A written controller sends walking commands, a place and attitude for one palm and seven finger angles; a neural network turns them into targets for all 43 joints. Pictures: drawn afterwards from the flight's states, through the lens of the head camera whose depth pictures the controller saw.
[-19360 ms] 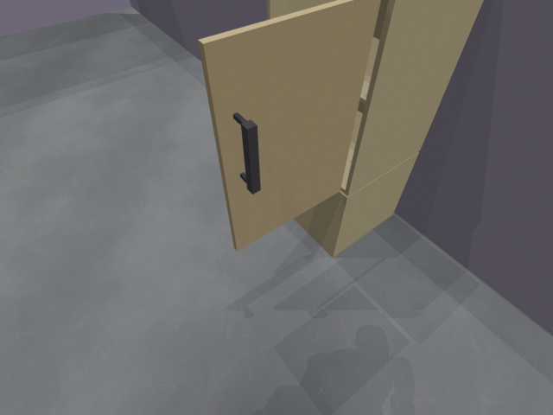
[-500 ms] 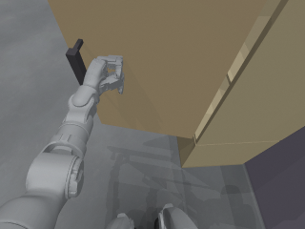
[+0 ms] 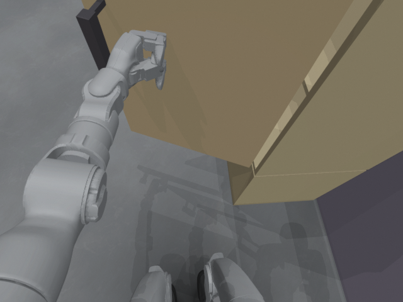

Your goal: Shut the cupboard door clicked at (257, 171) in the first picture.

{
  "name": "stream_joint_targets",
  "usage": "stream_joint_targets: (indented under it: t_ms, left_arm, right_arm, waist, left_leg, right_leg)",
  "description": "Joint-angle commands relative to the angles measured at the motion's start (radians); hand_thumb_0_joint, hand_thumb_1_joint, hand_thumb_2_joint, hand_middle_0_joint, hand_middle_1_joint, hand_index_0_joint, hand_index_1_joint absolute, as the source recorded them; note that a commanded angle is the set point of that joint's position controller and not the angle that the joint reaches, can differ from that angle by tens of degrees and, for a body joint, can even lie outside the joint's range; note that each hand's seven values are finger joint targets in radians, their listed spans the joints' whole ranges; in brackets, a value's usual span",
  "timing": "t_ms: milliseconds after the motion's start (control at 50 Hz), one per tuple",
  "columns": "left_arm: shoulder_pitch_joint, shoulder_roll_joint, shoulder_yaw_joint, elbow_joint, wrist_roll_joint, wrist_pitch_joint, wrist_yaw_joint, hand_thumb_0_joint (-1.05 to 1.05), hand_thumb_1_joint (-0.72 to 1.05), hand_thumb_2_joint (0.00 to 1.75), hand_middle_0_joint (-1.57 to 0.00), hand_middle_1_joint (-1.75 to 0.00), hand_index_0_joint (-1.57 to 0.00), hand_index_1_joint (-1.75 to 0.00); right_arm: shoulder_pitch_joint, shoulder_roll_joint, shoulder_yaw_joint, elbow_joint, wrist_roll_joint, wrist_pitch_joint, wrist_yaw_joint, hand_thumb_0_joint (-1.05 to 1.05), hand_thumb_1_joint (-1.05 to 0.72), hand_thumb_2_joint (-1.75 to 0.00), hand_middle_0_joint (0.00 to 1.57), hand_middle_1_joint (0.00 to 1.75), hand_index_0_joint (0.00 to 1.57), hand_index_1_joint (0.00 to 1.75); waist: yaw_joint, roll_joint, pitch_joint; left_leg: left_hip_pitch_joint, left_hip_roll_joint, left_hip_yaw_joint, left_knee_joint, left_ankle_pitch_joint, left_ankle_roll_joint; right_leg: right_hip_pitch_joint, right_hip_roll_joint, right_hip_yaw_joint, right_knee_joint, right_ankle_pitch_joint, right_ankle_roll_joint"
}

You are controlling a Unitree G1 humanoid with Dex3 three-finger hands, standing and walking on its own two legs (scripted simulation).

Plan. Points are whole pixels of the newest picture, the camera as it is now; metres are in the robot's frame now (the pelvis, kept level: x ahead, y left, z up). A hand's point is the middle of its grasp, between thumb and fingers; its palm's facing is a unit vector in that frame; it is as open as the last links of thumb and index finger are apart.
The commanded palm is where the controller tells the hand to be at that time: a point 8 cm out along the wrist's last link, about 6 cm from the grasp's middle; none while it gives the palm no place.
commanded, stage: push the door shut along its arc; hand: left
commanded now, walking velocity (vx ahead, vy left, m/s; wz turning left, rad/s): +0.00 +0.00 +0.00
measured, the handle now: (107, 51) +0.59 +0.11 +0.10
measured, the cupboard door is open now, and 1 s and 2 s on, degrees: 68 59 59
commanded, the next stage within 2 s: pull the fist back off the door in 0.18 s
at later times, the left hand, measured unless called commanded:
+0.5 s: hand (172, 54) +0.56 -0.01 +0.11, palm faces -0.05 -1.00 +0.07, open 3.1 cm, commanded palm +0.53 +0.03 +0.10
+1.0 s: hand (178, 96) +0.47 -0.01 +0.09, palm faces -0.11 -0.99 +0.00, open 3.1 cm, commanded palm +0.46 +0.04 +0.10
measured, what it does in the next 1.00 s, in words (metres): stands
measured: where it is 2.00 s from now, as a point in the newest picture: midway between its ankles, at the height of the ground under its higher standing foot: outside the picture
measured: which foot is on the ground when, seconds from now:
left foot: down 0.00-1.00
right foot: down 0.00-1.00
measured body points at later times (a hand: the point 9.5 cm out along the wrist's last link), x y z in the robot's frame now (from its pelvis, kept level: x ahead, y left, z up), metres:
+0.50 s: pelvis +0.02 +0.01 -0.01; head +0.16 +0.00 +0.42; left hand +0.56 +0.04 +0.10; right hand -0.02 -0.23 -0.13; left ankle +0.01 +0.09 -0.66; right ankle +0.04 -0.07 -0.66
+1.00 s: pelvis +0.03 -0.01 +0.03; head +0.11 -0.02 +0.47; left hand +0.47 +0.04 +0.09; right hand +0.04 -0.27 -0.10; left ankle +0.01 +0.09 -0.66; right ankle +0.04 -0.07 -0.66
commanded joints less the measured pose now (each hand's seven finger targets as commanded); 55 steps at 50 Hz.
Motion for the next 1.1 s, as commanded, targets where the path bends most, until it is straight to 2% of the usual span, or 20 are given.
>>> stream_joint_targets:
  t_ms: [0,80,180,260,280,340,400,440,480,540,600,620,680,720,820,840,900,960,1040,1080]
  left_arm:
    - [-0.642,0.029,-0.002,-0.211,0.001,-0.046,-0.019,0.00,0.90,0.90,-1.30,-1.50,-1.30,-1.50]
    - [-0.680,0.064,0.023,-0.179,0.010,-0.025,-0.021,0.00,0.90,0.90,-1.30,-1.50,-1.30,-1.50]
    - [-0.734,0.093,0.037,-0.189,0.020,-0.011,-0.032,0.00,0.90,0.90,-1.30,-1.50,-1.30,-1.50]
    - [-0.760,0.051,0.008,-0.162,0.030,0.007,-0.038,0.00,0.90,0.90,-1.30,-1.50,-1.30,-1.50]
    - [-0.718,0.117,0.235,-0.170,-0.039,0.013,0.162,0.00,0.90,0.90,-1.30,-1.50,-1.30,-1.50]
    - [-0.571,-0.047,0.174,-0.200,0.006,-0.009,0.374,0.00,0.90,0.90,-1.30,-1.50,-1.30,-1.50]
    - [-0.508,-0.115,0.182,-0.307,0.069,-0.101,0.570,0.00,0.90,0.90,-1.30,-1.50,-1.30,-1.50]
    - [-0.479,-0.124,0.134,-0.362,0.156,-0.176,0.641,0.00,0.90,0.90,-1.30,-1.50,-1.30,-1.50]
    - [-0.433,-0.111,0.096,-0.380,0.225,-0.214,0.648,0.00,0.90,0.90,-1.30,-1.50,-1.30,-1.50]
    - [-0.406,-0.052,0.107,-0.318,0.256,-0.197,0.624,0.00,0.90,0.90,-1.30,-1.50,-1.30,-1.50]
    - [-0.361,0.001,0.176,-0.275,0.205,-0.149,0.611,0.00,0.90,0.90,-1.30,-1.50,-1.30,-1.50]
    - [-0.371,0.010,0.193,-0.313,0.182,-0.152,0.609,0.00,0.90,0.90,-1.30,-1.50,-1.30,-1.50]
    - [-0.333,-0.047,0.172,-0.380,0.133,-0.195,0.592,0.00,0.90,0.90,-1.30,-1.50,-1.30,-1.50]
    - [-0.224,-0.150,0.092,-0.422,0.125,-0.239,0.568,0.00,0.90,0.90,-1.30,-1.50,-1.30,-1.50]
    - [-0.007,-0.288,-0.061,-0.323,0.158,-0.207,0.518,0.00,0.90,0.90,-1.30,-1.50,-1.30,-1.50]
    - [0.016,-0.252,-0.023,-0.313,0.151,-0.187,0.520,0.00,0.90,0.90,-1.30,-1.50,-1.30,-1.50]
    - [-0.007,-0.261,-0.021,-0.400,0.102,-0.153,0.531,0.00,0.90,0.90,-1.30,-1.50,-1.30,-1.50]
    - [-0.120,-0.265,-0.040,-0.583,0.078,-0.213,0.562,0.00,0.90,0.90,-1.30,-1.50,-1.30,-1.50]
    - [-0.110,-0.220,-0.050,-0.723,0.124,-0.325,0.593,0.00,0.90,0.90,-1.30,-1.50,-1.30,-1.50]
    - [-0.044,-0.218,-0.066,-0.637,0.158,-0.317,0.594,0.00,0.90,0.90,-1.30,-1.50,-1.30,-1.50]
  right_arm:
    - [0.175,-0.170,-0.059,-0.033,-0.006,-0.025,-0.016,0.00,-0.90,-0.90,0.20,0.30,0.20,0.30]
    - [0.187,-0.174,-0.056,-0.027,-0.010,-0.027,-0.021,0.00,-0.90,-0.90,0.20,0.30,0.20,0.30]
    - [0.201,-0.174,-0.055,-0.023,-0.017,-0.031,-0.022,0.00,-0.90,-0.90,0.20,0.30,0.20,0.30]
    - [0.203,-0.175,-0.054,-0.009,-0.022,-0.032,-0.023,0.00,-0.90,-0.90,0.20,0.30,0.20,0.30]
    - [0.249,-0.149,-0.049,-0.045,-0.030,-0.045,-0.006,0.00,-0.90,-0.90,0.20,0.30,0.20,0.30]
    - [0.254,-0.140,-0.062,-0.061,-0.060,-0.039,0.054,0.00,-0.90,-0.90,0.20,0.30,0.20,0.30]
    - [0.264,-0.127,-0.080,-0.078,-0.095,-0.031,0.102,0.00,-0.90,-0.90,0.20,0.30,0.20,0.30]
    - [0.272,-0.127,-0.093,-0.070,-0.109,-0.028,0.126,0.00,-0.90,-0.90,0.20,0.30,0.20,0.30]
    - [0.288,-0.132,-0.107,-0.062,-0.109,-0.011,0.140,0.00,-0.90,-0.90,0.20,0.30,0.20,0.30]
    - [0.291,-0.134,-0.106,-0.062,-0.095,0.022,0.132,0.00,-0.90,-0.90,0.20,0.30,0.20,0.30]
    - [0.265,-0.127,-0.095,-0.089,-0.073,0.048,0.111,0.00,-0.90,-0.90,0.20,0.30,0.20,0.30]
    - [0.252,-0.126,-0.091,-0.102,-0.068,0.050,0.104,0.00,-0.90,-0.90,0.20,0.30,0.20,0.30]
    - [0.223,-0.109,-0.087,-0.110,-0.066,0.038,0.099,0.00,-0.90,-0.90,0.20,0.30,0.20,0.30]
    - [0.208,-0.101,-0.089,-0.124,-0.064,0.023,0.106,0.00,-0.90,-0.90,0.20,0.30,0.20,0.30]
    - [0.204,-0.105,-0.105,-0.111,-0.052,0.040,0.120,0.00,-0.90,-0.90,0.20,0.30,0.20,0.30]
    - [0.202,-0.110,-0.105,-0.109,-0.046,0.048,0.117,0.00,-0.90,-0.90,0.20,0.30,0.20,0.30]
    - [0.161,-0.104,-0.100,-0.133,-0.034,0.059,0.102,0.00,-0.90,-0.90,0.20,0.30,0.20,0.30]
    - [0.117,-0.089,-0.094,-0.136,-0.036,0.044,0.087,0.00,-0.90,-0.90,0.20,0.30,0.20,0.30]
    - [0.077,-0.080,-0.096,-0.124,-0.049,0.018,0.079,0.00,-0.90,-0.90,0.20,0.30,0.20,0.30]
    - [0.065,-0.078,-0.091,-0.113,-0.051,0.021,0.081,0.00,-0.90,-0.90,0.20,0.30,0.20,0.30]
  waist:
    - [-0.107,0.040,-0.497]
    - [-0.123,0.020,-0.495]
    - [-0.127,0.067,-0.557]
    - [-0.141,0.103,-0.553]
    - [-0.072,0.148,-0.589]
    - [-0.060,0.130,-0.632]
    - [-0.036,0.073,-0.661]
    - [-0.034,0.056,-0.668]
    - [-0.036,0.016,-0.656]
    - [-0.036,-0.023,-0.581]
    - [-0.011,-0.080,-0.525]
    - [0.002,-0.048,-0.540]
    - [0.020,-0.032,-0.552]
    - [0.031,-0.043,-0.554]
    - [0.027,-0.070,-0.397]
    - [0.043,-0.089,-0.391]
    - [0.053,-0.107,-0.362]
    - [0.044,-0.061,-0.418]
    - [0.054,-0.015,-0.521]
    - [0.046,-0.049,-0.473]
  left_leg:
    - [0.347,0.025,-0.094,-0.078,0.269,0.014]
    - [0.287,0.025,-0.085,-0.053,0.255,0.019]
    - [0.306,0.025,-0.086,-0.026,0.301,0.018]
    - [0.349,0.030,-0.099,-0.016,0.326,0.015]
    - [0.296,0.041,-0.107,-0.036,0.308,-0.010]
    - [0.382,0.051,-0.131,-0.058,0.418,-0.032]
    - [0.369,0.044,-0.087,-0.043,0.464,-0.040]
    - [0.378,0.047,-0.085,-0.039,0.509,-0.043]
    - [0.371,0.044,-0.071,-0.050,0.503,-0.033]
    - [0.290,0.026,-0.039,-0.095,0.397,-0.018]
    - [0.211,0.009,-0.009,-0.149,0.271,-0.008]
    - [0.242,0.009,-0.005,-0.164,0.282,-0.010]
    - [0.292,0.013,-0.002,-0.174,0.326,-0.015]
    - [0.345,0.018,-0.006,-0.178,0.385,-0.018]
    - [0.334,0.015,0.009,-0.186,0.344,-0.013]
    - [0.322,0.014,0.008,-0.195,0.322,-0.014]
    - [0.309,0.002,0.021,-0.223,0.258,-0.011]
    - [0.371,0.008,0.008,-0.219,0.268,-0.010]
    - [0.428,0.012,-0.006,-0.192,0.316,-0.012]
    - [0.372,0.011,-0.001,-0.188,0.272,-0.012]
  right_leg:
    - [0.153,-0.010,0.097,-0.137,0.198,0.048]
    - [0.158,-0.009,0.105,-0.129,0.197,0.050]
    - [0.147,-0.005,0.099,-0.101,0.231,0.046]
    - [0.074,-0.001,0.081,-0.088,0.225,0.044]
    - [0.119,-0.013,0.099,-0.088,0.215,0.043]
    - [0.105,-0.017,0.078,-0.065,0.282,0.056]
    - [0.170,-0.010,0.078,-0.074,0.366,0.064]
    - [0.185,-0.008,0.076,-0.068,0.410,0.066]
    - [0.243,-0.009,0.082,-0.080,0.445,0.069]
    - [0.345,-0.013,0.106,-0.119,0.446,0.076]
    - [0.466,-0.019,0.139,-0.184,0.386,0.084]
    - [0.481,-0.020,0.139,-0.189,0.398,0.081]
    - [0.496,-0.018,0.133,-0.187,0.438,0.075]
    - [0.485,-0.012,0.117,-0.176,0.481,0.068]
    - [0.425,-0.019,0.116,-0.210,0.449,0.074]
    - [0.435,-0.023,0.119,-0.221,0.423,0.074]
    - [0.486,-0.032,0.143,-0.273,0.359,0.078]
    - [0.484,-0.033,0.136,-0.256,0.364,0.074]
    - [0.490,-0.032,0.136,-0.196,0.416,0.069]
    - [0.474,-0.037,0.139,-0.194,0.388,0.079]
